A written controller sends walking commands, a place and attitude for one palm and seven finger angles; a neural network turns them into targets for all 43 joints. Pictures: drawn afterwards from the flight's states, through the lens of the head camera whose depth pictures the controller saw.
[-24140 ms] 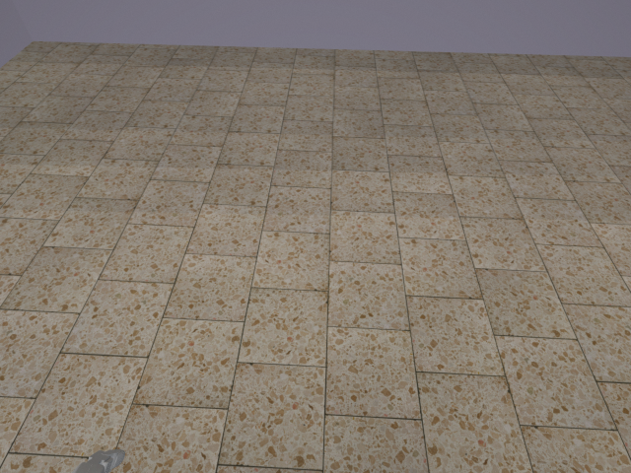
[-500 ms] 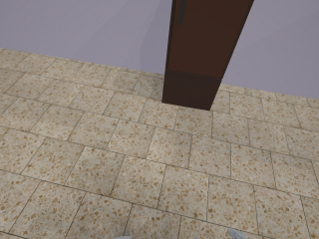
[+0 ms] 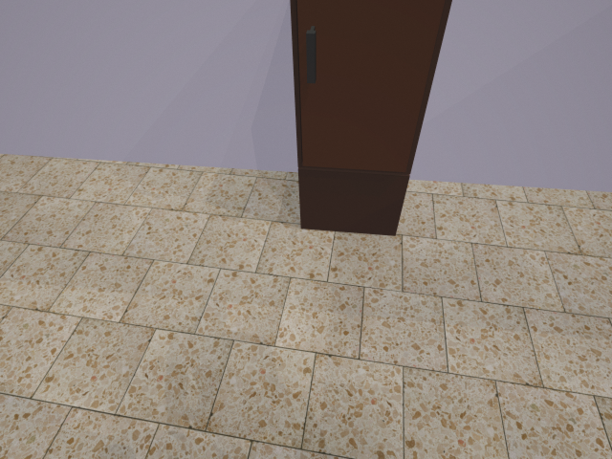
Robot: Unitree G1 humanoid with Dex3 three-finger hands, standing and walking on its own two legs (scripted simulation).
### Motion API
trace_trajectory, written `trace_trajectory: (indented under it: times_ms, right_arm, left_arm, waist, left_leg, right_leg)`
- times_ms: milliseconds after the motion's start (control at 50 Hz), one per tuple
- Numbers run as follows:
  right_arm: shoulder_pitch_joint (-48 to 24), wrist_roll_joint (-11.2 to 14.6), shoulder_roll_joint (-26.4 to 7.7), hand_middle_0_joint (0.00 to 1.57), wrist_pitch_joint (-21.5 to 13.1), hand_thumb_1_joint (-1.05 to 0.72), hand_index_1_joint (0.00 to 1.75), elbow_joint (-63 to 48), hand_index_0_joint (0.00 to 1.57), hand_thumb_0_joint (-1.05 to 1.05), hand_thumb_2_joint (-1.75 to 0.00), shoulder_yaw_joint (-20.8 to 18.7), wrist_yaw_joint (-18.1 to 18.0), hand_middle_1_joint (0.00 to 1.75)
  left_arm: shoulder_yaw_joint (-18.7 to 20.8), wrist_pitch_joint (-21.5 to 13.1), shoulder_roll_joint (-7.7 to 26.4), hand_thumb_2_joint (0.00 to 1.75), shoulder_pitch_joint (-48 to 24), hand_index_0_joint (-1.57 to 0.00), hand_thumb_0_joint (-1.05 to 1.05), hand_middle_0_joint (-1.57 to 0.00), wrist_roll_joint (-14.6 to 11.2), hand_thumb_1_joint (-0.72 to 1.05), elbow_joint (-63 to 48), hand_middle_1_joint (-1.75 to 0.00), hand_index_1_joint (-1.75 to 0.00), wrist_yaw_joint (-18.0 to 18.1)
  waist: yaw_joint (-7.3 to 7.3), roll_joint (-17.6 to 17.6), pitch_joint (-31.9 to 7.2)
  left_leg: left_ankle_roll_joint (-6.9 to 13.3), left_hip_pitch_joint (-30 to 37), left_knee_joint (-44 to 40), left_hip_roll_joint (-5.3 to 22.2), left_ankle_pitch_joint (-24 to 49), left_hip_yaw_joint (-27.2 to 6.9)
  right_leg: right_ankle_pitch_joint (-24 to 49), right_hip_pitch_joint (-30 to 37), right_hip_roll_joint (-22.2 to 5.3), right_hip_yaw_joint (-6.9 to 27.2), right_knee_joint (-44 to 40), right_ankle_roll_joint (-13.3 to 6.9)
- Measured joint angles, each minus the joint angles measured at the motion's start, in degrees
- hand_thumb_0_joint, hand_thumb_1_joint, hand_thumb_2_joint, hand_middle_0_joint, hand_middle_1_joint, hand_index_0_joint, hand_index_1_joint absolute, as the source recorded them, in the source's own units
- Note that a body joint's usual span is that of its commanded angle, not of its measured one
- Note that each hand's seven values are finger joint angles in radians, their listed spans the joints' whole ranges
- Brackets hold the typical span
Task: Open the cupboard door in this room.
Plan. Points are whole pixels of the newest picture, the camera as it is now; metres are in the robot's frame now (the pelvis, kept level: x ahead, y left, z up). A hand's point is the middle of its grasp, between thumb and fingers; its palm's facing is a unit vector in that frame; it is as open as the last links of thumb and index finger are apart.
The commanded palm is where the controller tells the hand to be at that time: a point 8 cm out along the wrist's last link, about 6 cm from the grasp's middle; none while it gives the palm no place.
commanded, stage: stand and wait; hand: left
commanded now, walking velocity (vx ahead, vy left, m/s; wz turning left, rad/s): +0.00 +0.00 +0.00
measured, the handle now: (312, 54) +1.13 +0.04 +0.03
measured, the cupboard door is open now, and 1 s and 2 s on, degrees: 0 0 0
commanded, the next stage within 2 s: look at it before walking up in 0.22 s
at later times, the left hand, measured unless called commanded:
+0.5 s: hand out of the picture -0.03 +0.13 -0.17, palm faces +0.07 -0.99 -0.14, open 7.3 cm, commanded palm none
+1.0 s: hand out of the picture -0.01 +0.17 -0.18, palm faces +0.04 -0.98 -0.18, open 7.3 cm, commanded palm none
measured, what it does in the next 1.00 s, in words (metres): stands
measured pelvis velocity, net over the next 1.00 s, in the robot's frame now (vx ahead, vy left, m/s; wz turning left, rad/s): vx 0.00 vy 0.01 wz -0.02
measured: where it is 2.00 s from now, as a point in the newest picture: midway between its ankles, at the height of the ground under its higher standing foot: (333, 456)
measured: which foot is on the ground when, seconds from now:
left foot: down 0.00-1.00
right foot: down 0.00-1.00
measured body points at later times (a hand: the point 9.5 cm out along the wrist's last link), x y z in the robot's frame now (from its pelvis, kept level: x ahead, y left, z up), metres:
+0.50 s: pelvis +0.00 -0.01 +0.00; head +0.00 -0.02 +0.45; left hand -0.04 +0.18 -0.16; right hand -0.01 -0.22 -0.17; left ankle -0.03 +0.13 -0.74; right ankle +0.01 -0.09 -0.74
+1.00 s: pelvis +0.00 +0.01 +0.00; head +0.01 +0.01 +0.45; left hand -0.01 +0.22 -0.16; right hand -0.04 -0.19 -0.17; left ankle -0.03 +0.13 -0.74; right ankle +0.01 -0.09 -0.74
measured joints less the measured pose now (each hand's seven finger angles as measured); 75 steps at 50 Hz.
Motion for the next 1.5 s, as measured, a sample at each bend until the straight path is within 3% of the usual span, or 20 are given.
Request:
trace_trajectory:
  times_ms: [460,960,1060,1120,1180,1220,1280,1320,1340,1400,1440,1500]
  right_arm:
    - [-2.8,0.09,-0.72,0.2,0.31,-0.91,0.3,-1.76,0.19,0.01,-0.9,-0.37,-0.83,0.3]
    - [0.04,0.06,0.41,0.2,-0.06,-0.9,0.3,-1.14,0.19,0.01,-0.9,-0.29,-0.54,0.3]
    - [0.34,-0.41,-0.18,0.2,0.32,-0.9,0.3,-2.43,0.19,0.01,-0.9,-1.32,-0.34,0.3]
    - [0.96,-0.64,-0.9,0.2,-0.08,-0.9,0.3,-3.81,0.2,0.01,-0.9,-2.31,-0.2,0.3]
    - [1.54,-1.01,-1.94,0.2,-1.0,-0.9,0.3,-4.61,0.2,0.01,-0.9,-2.96,-0.19,0.3]
    - [1.88,-1.27,-2.57,0.2,-1.25,-0.9,0.3,-4.72,0.2,0.01,-0.9,-3.16,-0.14,0.3]
    - [2.33,-1.39,-3.4,0.2,-0.91,-0.9,0.3,-4.36,0.2,0.01,-0.9,-3.34,0.18,0.3]
    - [2.48,-0.87,-3.47,0.2,-0.23,-0.9,0.3,-4.1,0.2,0.01,-0.9,-3.29,0.66,0.3]
    - [1.6,-0.58,-3.73,0.2,0.55,-0.9,0.3,-3.98,0.2,0.01,-0.9,-3.19,0.94,0.3]
    - [-2.9,-0.56,-4.76,0.2,1.5,-0.9,0.3,-4.78,0.19,0.01,-0.9,-3.46,1.51,0.3]
    - [-6.08,-0.86,-5.42,0.2,0.99,-0.91,0.3,-6.52,0.19,0.01,-0.9,-3.6,1.72,0.3]
    - [-10.28,-0.9,-5.91,0.2,0.15,-0.91,0.3,-9.53,0.19,0.01,-0.9,-3.61,2.01,0.3]
  left_arm:
    - [-1.08,0.23,-4.5,0.9,6.3,-0.2,0.0,-0.2,0.46,0.91,2.33,-0.3,-0.3,-0.17]
    - [-0.38,0.18,-1.97,0.9,4.55,-0.2,0.0,-0.2,0.47,0.91,0.92,-0.3,-0.3,0.08]
    - [0.85,1.4,-2.1,0.9,5.8,-0.2,0.0,-0.2,0.94,0.91,0.31,-0.3,-0.3,-1.12]
    - [1.78,2.51,-2.16,0.9,6.7,-0.2,0.0,-0.2,1.43,0.91,-0.46,-0.3,-0.3,-2.1]
    - [2.55,3.18,-2.29,0.9,6.16,-0.2,0.0,-0.2,1.73,0.91,-1.43,-0.3,-0.3,-2.98]
    - [2.95,3.19,-1.94,0.9,5.16,-0.2,0.01,-0.2,1.97,0.92,-2.31,-0.3,-0.3,-3.14]
    - [3.58,2.07,-0.66,0.9,3.88,-0.2,0.02,-0.2,1.77,0.93,-4.17,-0.3,-0.3,-3.64]
    - [3.84,0.11,0.81,0.9,3.29,-0.2,0.01,-0.2,1.76,0.93,-5.68,-0.3,-0.3,-3.56]
    - [3.85,-0.78,1.12,0.9,2.82,-0.2,0.01,-0.2,1.47,0.93,-6.0,-0.3,-0.3,-3.12]
    - [3.53,-1.77,1.17,0.9,2.95,-0.2,0.01,-0.2,1.07,0.92,-5.96,-0.3,-0.3,-2.1]
    - [3.05,-1.68,0.76,0.9,3.86,-0.2,0.0,-0.2,1.25,0.92,-5.11,-0.3,-0.3,-1.75]
    - [2.22,-1.77,-0.12,0.9,5.53,-0.2,0.0,-0.2,1.51,0.91,-3.42,-0.3,-0.3,-1.83]
  waist:
    - [1.51,-0.73,0.11]
    - [0.85,-0.99,0.51]
    - [1.32,-1.21,-0.29]
    - [0.98,-1.09,-0.65]
    - [0.19,-0.36,-0.07]
    - [-0.16,0.34,0.58]
    - [0.0,1.55,1.5]
    - [1.03,1.39,1.83]
    - [1.73,1.53,2.37]
    - [2.89,1.22,3.35]
    - [2.91,0.79,3.31]
    - [2.62,0.1,2.67]
  left_leg:
    - [-0.79,0.57,-0.83,1.26,0.63,-0.62]
    - [0.5,-0.13,-0.03,0.26,-0.07,0.45]
    - [0.99,-1.13,3.61,0.8,-3.11,2.53]
    - [1.3,-1.12,5.36,1.15,-5.19,4.31]
    - [0.87,0.77,4.29,1.38,-5.75,6.06]
    - [0.13,2.17,3.63,1.9,-6.2,6.91]
    - [-1.56,3.16,6.25,3.87,-8.94,7.68]
    - [-1.0,-0.01,15.97,5.52,-13.5,6.4]
    - [-0.43,-3.31,24.1,5.46,-15.61,3.61]
    - [0.61,-13.64,43.05,3.43,-12.7,-1.96]
    - [0.43,-18.52,45.11,3.19,-8.65,-2.42]
    - [-0.3,-22.82,39.6,3.46,-4.81,-2.24]
  right_leg:
    - [1.23,1.58,1.45,-0.76,-2.69,-0.94]
    - [1.33,0.56,0.45,0.43,-2.06,0.33]
    - [-2.16,-1.94,0.78,2.72,2.6,0.41]
    - [-8.89,-6.05,0.52,3.23,12.63,0.62]
    - [-10.92,-10.58,-0.95,2.25,22.04,1.21]
    - [-10.79,-12.03,-1.93,1.47,22.04,1.63]
    - [-7.79,-10.86,-2.3,0.01,15.29,1.6]
    - [-3.52,-10.08,-1.69,-0.28,12.64,0.24]
    - [-3.87,-10.5,-1.09,-0.45,14.56,-0.6]
    - [-5.62,-8.26,0.59,0.06,12.99,-1.85]
    - [-4.29,-5.61,1.31,0.8,8.8,-1.5]
    - [-2.59,-1.71,1.92,2.1,2.78,-1.32]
